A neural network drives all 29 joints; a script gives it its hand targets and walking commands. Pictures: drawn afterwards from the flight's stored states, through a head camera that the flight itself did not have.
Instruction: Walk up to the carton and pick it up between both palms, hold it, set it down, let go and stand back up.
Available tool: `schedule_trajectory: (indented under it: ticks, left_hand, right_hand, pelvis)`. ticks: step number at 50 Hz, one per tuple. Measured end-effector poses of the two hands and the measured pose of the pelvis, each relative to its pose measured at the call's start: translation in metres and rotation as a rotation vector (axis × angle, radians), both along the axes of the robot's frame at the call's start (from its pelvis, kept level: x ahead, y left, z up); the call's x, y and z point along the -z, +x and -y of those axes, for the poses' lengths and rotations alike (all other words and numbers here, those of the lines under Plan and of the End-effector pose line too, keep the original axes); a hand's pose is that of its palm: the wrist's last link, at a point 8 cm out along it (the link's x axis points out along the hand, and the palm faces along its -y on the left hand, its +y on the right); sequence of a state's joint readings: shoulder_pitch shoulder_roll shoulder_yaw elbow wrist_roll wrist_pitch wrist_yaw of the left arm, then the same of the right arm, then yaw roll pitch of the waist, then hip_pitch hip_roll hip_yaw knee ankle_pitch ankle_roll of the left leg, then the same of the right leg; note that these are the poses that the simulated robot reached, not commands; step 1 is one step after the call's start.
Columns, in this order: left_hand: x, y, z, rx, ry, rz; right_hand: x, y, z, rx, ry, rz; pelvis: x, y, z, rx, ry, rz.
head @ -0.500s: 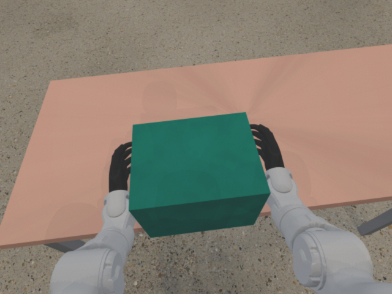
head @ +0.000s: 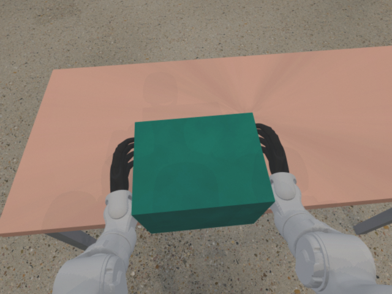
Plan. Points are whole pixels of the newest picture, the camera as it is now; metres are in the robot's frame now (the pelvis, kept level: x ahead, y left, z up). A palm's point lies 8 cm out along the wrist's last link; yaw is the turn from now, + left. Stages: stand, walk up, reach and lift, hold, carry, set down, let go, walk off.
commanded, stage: reach and lift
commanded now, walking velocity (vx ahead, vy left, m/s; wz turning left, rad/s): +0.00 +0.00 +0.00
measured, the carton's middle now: (198, 176) +0.38 +0.04 -0.02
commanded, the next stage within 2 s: none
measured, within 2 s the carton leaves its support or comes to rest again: leaves its support in 0.54 s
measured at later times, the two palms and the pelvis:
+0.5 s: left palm (122, 181) +0.36 +0.20 -0.01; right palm (277, 162) +0.40 -0.13 +0.01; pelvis +0.00 +0.00 +0.00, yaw +0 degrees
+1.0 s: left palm (104, 140) +0.38 +0.19 +0.12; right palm (300, 130) +0.39 -0.14 +0.13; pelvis +0.01 +0.00 +0.03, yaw +2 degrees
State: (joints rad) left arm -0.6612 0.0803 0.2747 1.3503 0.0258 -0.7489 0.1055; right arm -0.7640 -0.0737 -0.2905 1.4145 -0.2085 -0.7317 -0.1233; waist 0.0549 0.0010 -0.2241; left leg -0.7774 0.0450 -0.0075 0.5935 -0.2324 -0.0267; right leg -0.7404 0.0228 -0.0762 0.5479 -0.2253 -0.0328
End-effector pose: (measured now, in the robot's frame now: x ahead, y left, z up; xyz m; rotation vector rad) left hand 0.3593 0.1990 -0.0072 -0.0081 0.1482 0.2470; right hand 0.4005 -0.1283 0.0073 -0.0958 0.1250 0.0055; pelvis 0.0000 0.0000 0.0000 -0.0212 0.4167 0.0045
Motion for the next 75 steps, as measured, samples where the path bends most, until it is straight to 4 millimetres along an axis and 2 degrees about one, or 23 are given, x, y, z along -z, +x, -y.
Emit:
schedule_trajectory:
  ticks: [13, 23, 28, 35, 45, 51, 59, 68, 75]
  left_hand:
    - [0.001, 0.000, 0.000, 0.001, -0.009, -0.009]
    - [0.003, -0.001, 0.002, -0.004, -0.018, -0.036]
    - [-0.002, 0.000, 0.004, -0.003, -0.021, -0.031]
    - [-0.029, 0.007, 0.007, 0.017, -0.012, 0.008]
    - [-0.097, 0.018, 0.007, 0.061, 0.023, 0.052]
    - [-0.130, 0.015, 0.004, 0.077, 0.032, 0.032]
    - [-0.149, 0.002, 0.000, 0.091, 0.031, -0.003]
    - [-0.156, -0.007, 0.002, 0.123, 0.047, -0.019]
    - [-0.161, -0.009, 0.005, 0.137, 0.069, -0.030]
  right_hand:
    - [0.000, -0.001, 0.000, -0.001, -0.013, -0.005]
    - [-0.001, 0.001, 0.001, -0.008, -0.031, -0.028]
    - [-0.008, 0.001, 0.003, -0.006, -0.037, -0.022]
    - [-0.037, 0.001, 0.006, 0.016, -0.015, 0.015]
    - [-0.101, -0.002, 0.008, 0.067, 0.055, 0.053]
    - [-0.127, -0.009, 0.007, 0.082, 0.062, 0.033]
    - [-0.140, -0.025, 0.004, 0.089, 0.030, 0.007]
    - [-0.140, -0.045, 0.006, 0.114, 0.029, -0.003]
    - [-0.141, -0.051, 0.009, 0.131, 0.056, -0.010]
  pelvis:
    - [-0.002, -0.008, 0.002, 0.009, -0.001, -0.043]
    - [-0.001, -0.005, 0.001, 0.003, -0.002, -0.045]
    - [-0.001, -0.001, 0.001, -0.002, 0.000, -0.031]
    - [-0.006, 0.005, 0.002, -0.016, 0.005, 0.034]
    - [-0.021, 0.011, 0.003, -0.037, 0.020, 0.222]
    - [-0.027, 0.011, 0.003, -0.028, 0.024, 0.359]
    - [-0.029, 0.007, 0.001, -0.032, 0.023, 0.464]
    - [-0.029, -0.004, -0.006, -0.041, 0.022, 0.489]
    - [-0.029, -0.010, -0.012, -0.033, 0.018, 0.480]
